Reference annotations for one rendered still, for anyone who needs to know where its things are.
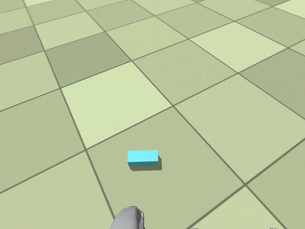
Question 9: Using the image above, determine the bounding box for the carton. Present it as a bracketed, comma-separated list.
[127, 150, 158, 167]

